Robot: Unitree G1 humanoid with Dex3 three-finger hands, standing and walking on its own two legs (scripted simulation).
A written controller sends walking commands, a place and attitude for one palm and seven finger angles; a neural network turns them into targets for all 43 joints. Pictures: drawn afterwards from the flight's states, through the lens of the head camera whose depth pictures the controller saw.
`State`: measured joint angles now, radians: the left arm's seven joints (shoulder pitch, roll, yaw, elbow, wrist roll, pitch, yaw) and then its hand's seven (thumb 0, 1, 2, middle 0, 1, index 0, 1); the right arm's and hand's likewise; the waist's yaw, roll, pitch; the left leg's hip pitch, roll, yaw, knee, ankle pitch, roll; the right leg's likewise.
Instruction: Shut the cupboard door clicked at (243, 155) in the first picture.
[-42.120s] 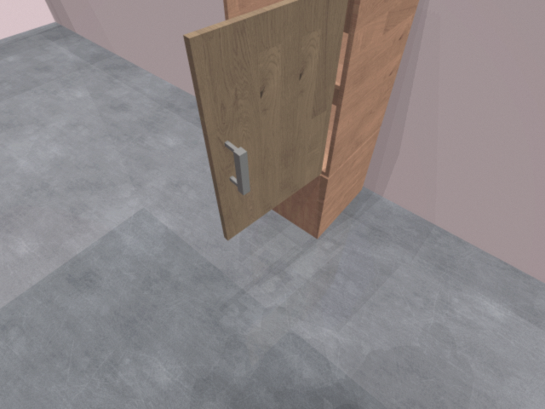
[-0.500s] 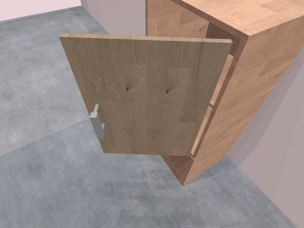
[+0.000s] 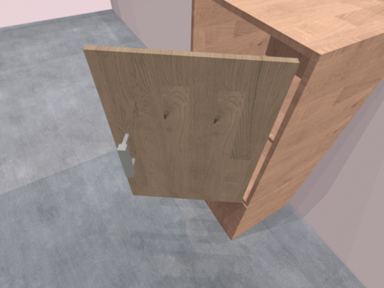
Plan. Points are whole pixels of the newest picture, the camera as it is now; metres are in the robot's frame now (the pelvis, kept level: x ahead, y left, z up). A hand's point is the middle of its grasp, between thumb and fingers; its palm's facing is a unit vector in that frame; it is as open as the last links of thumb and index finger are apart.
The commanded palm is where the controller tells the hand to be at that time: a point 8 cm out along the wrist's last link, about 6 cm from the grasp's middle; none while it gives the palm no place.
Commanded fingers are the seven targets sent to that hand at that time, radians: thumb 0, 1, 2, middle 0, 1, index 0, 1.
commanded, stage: look again from close up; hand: left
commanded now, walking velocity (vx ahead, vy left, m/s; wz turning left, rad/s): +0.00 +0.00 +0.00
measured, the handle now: (128, 155) +0.45 +0.22 -0.06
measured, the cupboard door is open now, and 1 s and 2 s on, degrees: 56 56 56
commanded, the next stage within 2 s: raise the hand and make a fist in 0.32 s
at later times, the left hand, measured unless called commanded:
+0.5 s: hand out of the picture +0.06 +0.20 -0.14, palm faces +0.19 -0.96 -0.20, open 7.4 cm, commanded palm +0.09 +0.23 -0.07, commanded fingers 0.00 0.90 0.90 -0.27 -0.38 -0.27 -0.38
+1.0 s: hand out of the picture +0.09 +0.19 -0.06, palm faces +0.09 -0.99 -0.05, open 5.4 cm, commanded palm +0.09 +0.23 -0.07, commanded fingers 0.00 0.90 0.90 -0.73 -0.88 -0.73 -0.88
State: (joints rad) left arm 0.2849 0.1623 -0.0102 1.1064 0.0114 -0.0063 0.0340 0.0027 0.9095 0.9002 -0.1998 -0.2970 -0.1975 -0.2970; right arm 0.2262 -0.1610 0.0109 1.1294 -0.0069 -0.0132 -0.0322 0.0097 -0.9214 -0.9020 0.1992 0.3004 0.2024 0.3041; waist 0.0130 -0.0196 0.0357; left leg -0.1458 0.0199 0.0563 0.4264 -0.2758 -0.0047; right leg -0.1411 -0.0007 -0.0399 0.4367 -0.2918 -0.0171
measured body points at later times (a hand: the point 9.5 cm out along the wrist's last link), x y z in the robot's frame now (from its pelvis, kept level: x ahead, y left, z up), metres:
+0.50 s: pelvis -0.01 +0.01 +0.00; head +0.02 +0.01 +0.44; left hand +0.05 +0.25 -0.12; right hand +0.02 -0.22 -0.15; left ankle -0.03 +0.12 -0.74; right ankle -0.04 -0.10 -0.74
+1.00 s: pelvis -0.09 -0.01 -0.13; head -0.03 +0.00 +0.31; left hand +0.08 +0.24 -0.05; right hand +0.16 -0.22 -0.18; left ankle -0.03 +0.12 -0.74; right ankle -0.04 -0.10 -0.74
